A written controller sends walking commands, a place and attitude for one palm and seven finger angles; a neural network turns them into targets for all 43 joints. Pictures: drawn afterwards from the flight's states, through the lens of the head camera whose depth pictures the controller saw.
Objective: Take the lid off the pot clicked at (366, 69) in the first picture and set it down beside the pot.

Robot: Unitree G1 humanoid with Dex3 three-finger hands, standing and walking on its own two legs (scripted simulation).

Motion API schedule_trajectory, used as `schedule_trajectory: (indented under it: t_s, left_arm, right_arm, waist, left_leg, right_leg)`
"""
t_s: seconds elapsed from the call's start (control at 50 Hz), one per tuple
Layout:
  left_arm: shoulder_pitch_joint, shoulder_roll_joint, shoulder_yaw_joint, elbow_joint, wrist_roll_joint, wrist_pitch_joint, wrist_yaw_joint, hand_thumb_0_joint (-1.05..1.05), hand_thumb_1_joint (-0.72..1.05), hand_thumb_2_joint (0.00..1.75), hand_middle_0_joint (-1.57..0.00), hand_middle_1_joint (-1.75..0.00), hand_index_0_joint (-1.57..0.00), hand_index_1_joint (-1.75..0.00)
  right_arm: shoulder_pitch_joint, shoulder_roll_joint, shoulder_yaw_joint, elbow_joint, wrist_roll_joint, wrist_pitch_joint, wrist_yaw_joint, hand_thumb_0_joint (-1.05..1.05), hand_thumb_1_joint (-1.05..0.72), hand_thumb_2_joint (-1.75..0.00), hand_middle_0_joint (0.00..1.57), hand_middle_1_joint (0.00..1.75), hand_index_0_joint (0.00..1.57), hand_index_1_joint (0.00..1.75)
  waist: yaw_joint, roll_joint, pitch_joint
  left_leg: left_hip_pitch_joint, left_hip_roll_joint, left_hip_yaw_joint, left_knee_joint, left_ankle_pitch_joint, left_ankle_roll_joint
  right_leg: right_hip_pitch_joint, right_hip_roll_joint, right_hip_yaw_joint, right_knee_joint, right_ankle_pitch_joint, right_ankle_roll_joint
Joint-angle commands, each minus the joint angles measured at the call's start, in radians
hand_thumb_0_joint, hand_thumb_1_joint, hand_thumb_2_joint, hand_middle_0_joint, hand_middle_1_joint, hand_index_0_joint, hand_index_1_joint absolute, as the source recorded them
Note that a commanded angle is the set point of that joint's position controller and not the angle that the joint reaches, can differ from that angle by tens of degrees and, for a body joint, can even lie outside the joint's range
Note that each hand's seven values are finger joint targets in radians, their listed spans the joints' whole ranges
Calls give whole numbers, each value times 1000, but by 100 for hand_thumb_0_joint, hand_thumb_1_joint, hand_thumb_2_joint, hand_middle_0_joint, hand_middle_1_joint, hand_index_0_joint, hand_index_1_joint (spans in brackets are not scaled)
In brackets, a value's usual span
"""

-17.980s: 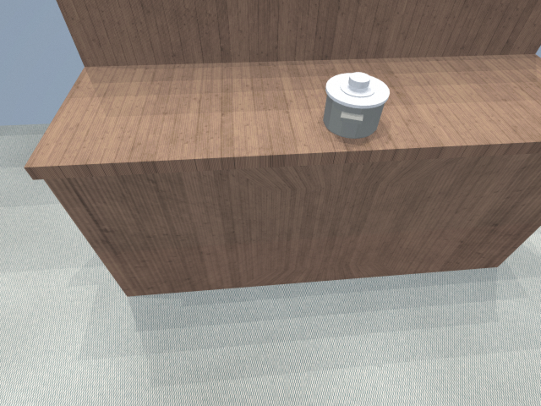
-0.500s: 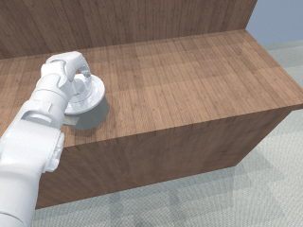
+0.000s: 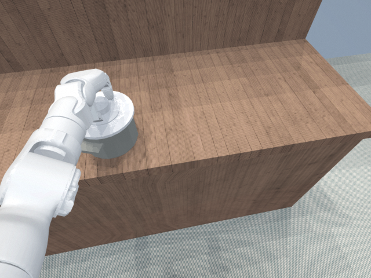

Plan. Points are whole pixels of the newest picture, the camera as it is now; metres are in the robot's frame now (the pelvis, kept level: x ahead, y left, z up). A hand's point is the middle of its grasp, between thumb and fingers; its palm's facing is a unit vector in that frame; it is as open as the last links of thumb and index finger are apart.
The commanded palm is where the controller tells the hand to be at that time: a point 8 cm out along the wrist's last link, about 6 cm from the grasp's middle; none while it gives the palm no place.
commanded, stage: close the fingers and squeeze the knob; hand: left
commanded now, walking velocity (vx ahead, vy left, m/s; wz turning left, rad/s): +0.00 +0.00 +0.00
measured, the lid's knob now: (98, 105) +0.50 +0.18 +0.09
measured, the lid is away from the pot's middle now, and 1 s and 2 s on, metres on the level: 0.00 0.01 0.02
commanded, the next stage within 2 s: lift the lid straight up in 1.24 s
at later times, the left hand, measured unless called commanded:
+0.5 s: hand (93, 106) +0.48 +0.18 +0.11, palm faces -0.39 -0.10 -0.91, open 8.3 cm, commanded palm +0.50 +0.18 +0.16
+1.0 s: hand (94, 105) +0.48 +0.18 +0.11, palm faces -0.39 -0.10 -0.91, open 8.2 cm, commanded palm +0.50 +0.18 +0.16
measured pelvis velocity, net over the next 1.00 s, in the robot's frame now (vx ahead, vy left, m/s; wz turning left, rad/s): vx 0.00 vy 0.00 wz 0.00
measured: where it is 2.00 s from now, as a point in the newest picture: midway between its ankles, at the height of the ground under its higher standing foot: outside the picture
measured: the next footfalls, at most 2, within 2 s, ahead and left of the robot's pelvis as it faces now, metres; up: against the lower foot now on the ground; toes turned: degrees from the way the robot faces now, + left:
none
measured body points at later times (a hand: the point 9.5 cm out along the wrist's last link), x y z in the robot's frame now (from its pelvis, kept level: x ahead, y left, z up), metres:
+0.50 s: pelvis +0.00 +0.00 +0.00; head +0.05 -0.01 +0.45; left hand +0.50 +0.18 +0.16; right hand +0.02 -0.28 -0.13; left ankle +0.01 +0.09 -0.73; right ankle -0.04 -0.13 -0.73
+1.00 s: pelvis +0.00 +0.00 +0.00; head +0.05 -0.01 +0.45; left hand +0.50 +0.18 +0.16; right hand +0.01 -0.28 -0.13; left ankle +0.01 +0.09 -0.73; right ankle -0.04 -0.13 -0.73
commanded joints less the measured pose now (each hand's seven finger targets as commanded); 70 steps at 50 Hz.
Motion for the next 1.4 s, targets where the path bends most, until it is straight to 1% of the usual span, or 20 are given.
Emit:
schedule_trajectory:
  t_s: [0.0, 0.16, 0.28, 0.34, 0.4, 0.48, 0.56, 0.6, 0.64, 0.7, 0.88, 0.96, 1.02, 1.06, 1.08, 1.1, 1.18, 1.26, 1.3, 1.38]
  left_arm:
    - [-515, 184, 28, -174, 21, -6, 26, 0, 10, 93, -54, -100, -54, -100]
    - [-527, 186, 27, -172, 11, -14, 20, 0, 19, 89, -59, -104, -59, -104]
    - [-513, 197, 31, -118, 11, -8, 22, 0, 27, 84, -64, -106, -64, -106]
    - [-537, 235, 58, -173, 16, -20, 21, 0, 31, 81, -67, -107, -67, -107]
    - [-497, 173, 13, -130, 18, -16, 13, 0, 35, 78, -69, -107, -69, -107]
    - [-525, 246, 57, -134, 21, -10, 22, 0, 41, 72, -73, -107, -73, -107]
    - [-550, 166, 2, -159, 19, -16, 18, 0, 47, 65, -77, -107, -77, -107]
    - [-528, 222, 54, -158, 24, -26, 21, 0, 50, 61, -79, -106, -79, -106]
    - [-519, 239, 60, -139, 15, -18, 22, 0, 43, 67, -78, -107, -75, -105]
    - [-529, 145, -5, -148, 2, -23, 14, 0, 39, 72, -78, -107, -71, -104]
    - [-509, 244, 59, -119, 15, -13, 14, 0, 43, 77, -81, -108, -72, -103]
    - [-501, 189, 16, -98, 23, -11, 12, 0, 46, 79, -83, -109, -75, -104]
    - [-496, 253, 54, -65, 23, -8, 12, 0, 48, 81, -85, -110, -77, -105]
    - [-498, 235, 41, -70, 25, -6, 10, 0, 50, 82, -87, -111, -78, -105]
    - [-521, 273, 68, -106, 29, -12, 12, 0, 50, 83, -87, -111, -79, -106]
    - [-520, 217, 26, -117, 30, -18, 5, 0, 51, 84, -88, -111, -79, -106]
    - [-507, 217, 28, -72, 35, -8, 7, 0, 54, 86, -91, -113, -82, -108]
    - [-554, 222, 32, -112, 32, -10, 11, 0, 55, 89, -94, -114, -84, -109]
    - [-513, 202, 23, -73, 25, -12, 3, 0, 55, 89, -95, -114, -85, -109]
    - [-564, 263, 61, -107, 31, -11, 12, 0, 55, 90, -96, -114, -86, -110]
  right_arm:
    - [62, -159, -52, -71, -6, -24, -6, 0, -90, -90, 20, 30, 20, 30]
    - [73, -160, -52, -61, -8, -27, -8, 0, -90, -90, 20, 30, 20, 30]
    - [81, -167, -46, -52, -5, -29, -11, 0, -90, -90, 20, 30, 20, 30]
    - [79, -166, -50, -61, -6, -31, -13, 0, -90, -90, 20, 30, 20, 30]
    - [75, -163, -48, -57, -4, -31, -11, 0, -90, -90, 20, 30, 20, 30]
    - [78, -170, -44, -57, -2, -29, -15, 0, -90, -90, 20, 30, 20, 30]
    - [81, -163, -51, -52, -4, -36, -11, 0, -90, -90, 20, 30, 20, 30]
    - [85, -166, -51, -56, -8, -38, -15, 0, -90, -90, 20, 30, 20, 30]
    - [82, -170, -47, -57, -5, -31, -16, 0, -90, -90, 20, 30, 20, 30]
    - [77, -164, -50, -56, -3, -40, -14, 0, -90, -90, 20, 30, 20, 30]
    - [84, -170, -44, -56, -5, -35, -17, 0, -90, -90, 20, 30, 20, 30]
    - [85, -167, -46, -50, -5, -33, -15, 0, -90, -90, 20, 30, 20, 30]
    - [84, -177, -40, -51, -2, -29, -21, 0, -90, -90, 20, 30, 20, 30]
    - [88, -172, -41, -55, -4, -32, -22, 0, -90, -90, 20, 30, 20, 30]
    - [88, -176, -41, -58, -2, -31, -22, 0, -90, -90, 20, 30, 20, 30]
    - [86, -169, -43, -63, -3, -32, -22, 0, -90, -90, 20, 30, 20, 30]
    - [93, -173, -44, -53, -2, -28, -20, 0, -90, -90, 20, 30, 20, 30]
    - [98, -170, -46, -52, -4, -30, -20, 0, -90, -90, 20, 30, 20, 30]
    - [101, -174, -44, -51, -6, -32, -22, 0, -90, -90, 20, 30, 20, 30]
    - [105, -173, -45, -50, -6, -35, -23, 0, -90, -90, 20, 30, 20, 30]
  waist:
    - [-26, -46, -355]
    - [-31, -33, -363]
    - [-37, -82, -325]
    - [-27, -49, -380]
    - [-31, -52, -335]
    - [-31, -54, -334]
    - [-39, -18, -335]
    - [-27, -51, -370]
    - [-33, -83, -359]
    - [-39, -62, -342]
    - [-29, -77, -348]
    - [-38, -50, -303]
    - [-38, -83, -274]
    - [-38, -69, -299]
    - [-30, -72, -331]
    - [-34, -47, -356]
    - [-41, -66, -312]
    - [-42, -31, -350]
    - [-44, -76, -334]
    - [-43, -55, -361]
  left_leg:
    - [395, -4, -55, 6, 331, 36]
    - [393, -7, -54, 8, 323, 35]
    - [339, -14, -46, 2, 270, 39]
    - [369, -13, -46, 5, 299, 39]
    - [359, -8, -48, 5, 298, 37]
    - [329, -9, -42, -5, 236, 38]
    - [381, -1, -53, 4, 269, 35]
    - [379, -4, -53, 6, 299, 39]
    - [341, -8, -46, -2, 253, 39]
    - [369, -5, -49, -1, 277, 39]
    - [319, -14, -38, -1, 244, 41]
    - [337, -6, -42, 3, 253, 38]
    - [280, -6, -35, -4, 208, 40]
    - [291, -10, -30, 3, 224, 40]
    - [301, -9, -38, 3, 238, 39]
    - [330, -8, -37, 7, 274, 38]
    - [316, -5, -39, 12, 249, 37]
    - [344, -3, -43, 12, 258, 36]
    - [322, -3, -43, 12, 264, 39]
    - [336, -5, -43, 10, 252, 40]
  right_leg:
    - [-60, 49, -36, -56, 346, -35]
    - [-53, 47, -35, -49, 353, -33]
    - [-51, 50, -33, -54, 337, -30]
    - [-23, 46, -26, -48, 368, -32]
    - [-62, 49, -34, -54, 339, -34]
    - [-40, 47, -27, -55, 317, -31]
    - [-87, 49, -37, -54, 303, -33]
    - [-53, 50, -30, -54, 332, -35]
    - [-32, 48, -27, -54, 328, -28]
    - [-71, 48, -33, -58, 319, -31]
    - [-18, 47, -24, -54, 340, -29]
    - [-74, 51, -34, -57, 308, -31]
    - [-54, 47, -26, -56, 294, -29]
    - [-50, 47, -27, -51, 314, -29]
    - [-35, 47, -25, -49, 326, -30]
    - [-43, 47, -25, -48, 344, -33]
    - [-81, 53, -31, -50, 305, -29]
    - [-77, 51, -31, -45, 308, -31]
    - [-76, 52, -31, -50, 317, -31]
    - [-57, 53, -28, -50, 321, -29]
